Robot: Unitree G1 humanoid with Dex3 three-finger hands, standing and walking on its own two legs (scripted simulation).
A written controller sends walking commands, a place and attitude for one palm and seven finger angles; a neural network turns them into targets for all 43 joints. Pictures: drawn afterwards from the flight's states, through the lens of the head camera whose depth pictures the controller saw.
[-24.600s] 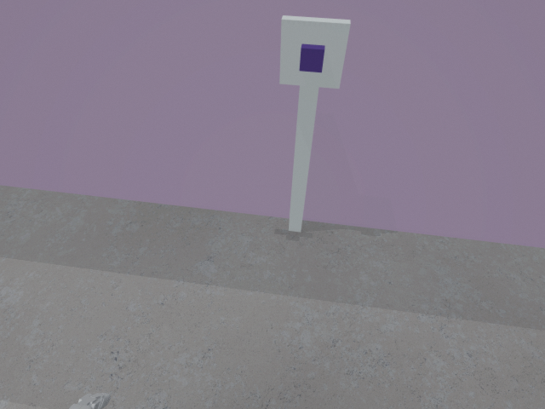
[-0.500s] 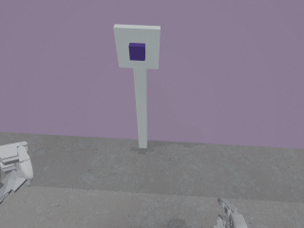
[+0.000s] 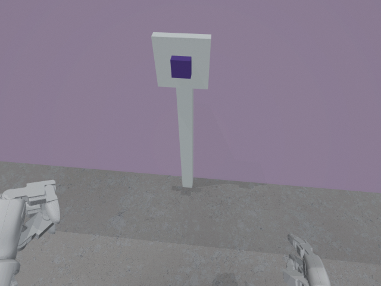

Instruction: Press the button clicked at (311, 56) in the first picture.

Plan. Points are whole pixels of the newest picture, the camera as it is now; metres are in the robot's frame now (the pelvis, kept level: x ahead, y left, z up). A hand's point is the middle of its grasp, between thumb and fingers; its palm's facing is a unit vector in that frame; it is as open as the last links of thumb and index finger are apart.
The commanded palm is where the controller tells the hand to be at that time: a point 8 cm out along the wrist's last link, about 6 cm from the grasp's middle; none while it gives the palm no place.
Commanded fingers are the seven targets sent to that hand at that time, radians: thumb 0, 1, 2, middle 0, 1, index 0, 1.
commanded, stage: let the arm hang, fingers relaxed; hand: left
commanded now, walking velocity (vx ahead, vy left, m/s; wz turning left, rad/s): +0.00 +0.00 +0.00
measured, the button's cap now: (181, 66) +0.73 +0.08 +0.07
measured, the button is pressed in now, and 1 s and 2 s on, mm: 0 0 0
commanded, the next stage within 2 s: stand and wait in 1.06 s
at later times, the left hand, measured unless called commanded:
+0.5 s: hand out of the picture -0.09 +0.20 -0.17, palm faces +0.03 -0.97 -0.23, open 5.1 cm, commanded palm none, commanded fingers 0.00 0.90 0.90 -0.27 -0.38 -0.27 -0.38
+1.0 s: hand out of the picture -0.03 +0.16 -0.17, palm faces +0.03 -0.99 -0.17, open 7.3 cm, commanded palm none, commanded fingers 0.00 0.90 0.90 -0.20 -0.30 -0.20 -0.30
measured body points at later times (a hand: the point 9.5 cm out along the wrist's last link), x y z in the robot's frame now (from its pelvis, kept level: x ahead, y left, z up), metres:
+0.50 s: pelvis -0.03 +0.01 +0.00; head +0.00 +0.01 +0.45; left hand -0.08 +0.26 -0.15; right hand -0.07 -0.21 -0.16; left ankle +0.01 +0.11 -0.74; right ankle -0.02 -0.10 -0.74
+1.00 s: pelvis -0.02 +0.01 +0.00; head -0.02 +0.00 +0.45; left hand -0.03 +0.22 -0.16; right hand -0.04 -0.20 -0.16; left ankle +0.02 +0.11 -0.74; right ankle -0.02 -0.10 -0.74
